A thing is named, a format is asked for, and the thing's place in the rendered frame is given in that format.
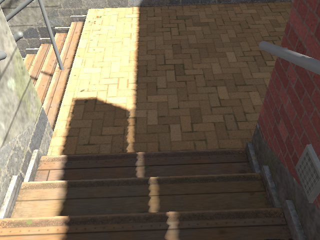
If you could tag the stairs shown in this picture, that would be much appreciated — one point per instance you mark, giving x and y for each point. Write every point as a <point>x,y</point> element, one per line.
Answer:
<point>208,194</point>
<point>49,80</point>

